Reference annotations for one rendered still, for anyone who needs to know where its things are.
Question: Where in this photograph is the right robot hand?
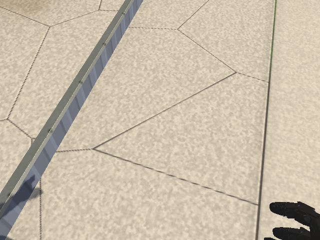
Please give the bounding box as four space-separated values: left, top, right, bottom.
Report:
264 201 320 240

